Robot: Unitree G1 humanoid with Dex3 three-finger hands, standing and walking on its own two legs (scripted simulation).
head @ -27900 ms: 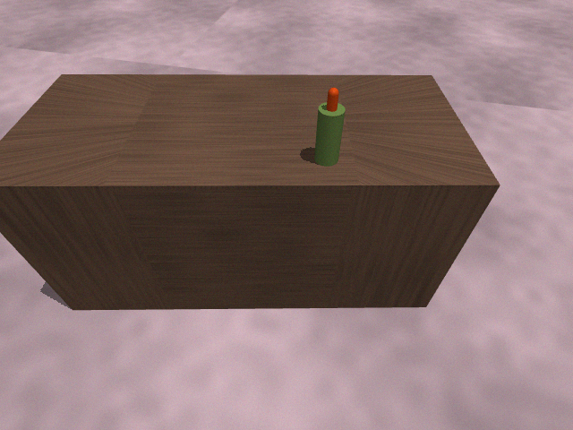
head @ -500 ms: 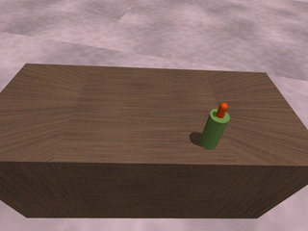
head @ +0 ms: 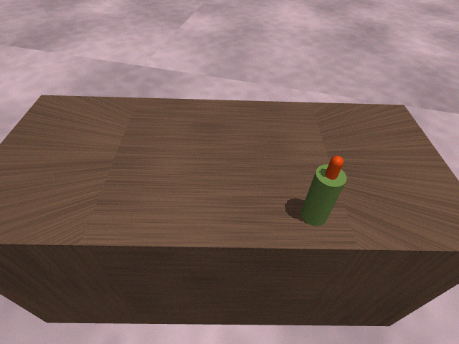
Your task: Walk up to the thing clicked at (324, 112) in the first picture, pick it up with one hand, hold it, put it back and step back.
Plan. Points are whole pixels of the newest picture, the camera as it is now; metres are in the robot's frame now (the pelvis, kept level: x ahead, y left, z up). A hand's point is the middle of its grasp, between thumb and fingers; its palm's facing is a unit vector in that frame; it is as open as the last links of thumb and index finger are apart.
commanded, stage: stand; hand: right
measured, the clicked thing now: (324, 189) +0.47 -0.19 -0.02
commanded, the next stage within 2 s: step back in 1.62 s
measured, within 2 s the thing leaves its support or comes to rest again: neither
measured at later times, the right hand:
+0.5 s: hand out of the picture +0.08 -0.25 -0.16, palm faces -0.02 +0.94 -0.35, open 7.4 cm
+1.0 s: hand out of the picture +0.09 -0.25 -0.16, palm faces -0.04 +0.94 -0.34, open 7.4 cm
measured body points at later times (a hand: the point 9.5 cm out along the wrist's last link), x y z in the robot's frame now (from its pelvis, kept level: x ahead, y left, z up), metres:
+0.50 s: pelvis +0.01 +0.00 +0.00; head +0.01 +0.01 +0.45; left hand +0.06 +0.30 -0.14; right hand +0.08 -0.30 -0.13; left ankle +0.05 +0.13 -0.74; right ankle -0.05 -0.14 -0.74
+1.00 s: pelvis +0.02 +0.00 +0.00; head +0.03 +0.00 +0.45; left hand +0.07 +0.30 -0.14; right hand +0.10 -0.30 -0.13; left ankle +0.05 +0.13 -0.74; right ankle -0.05 -0.14 -0.74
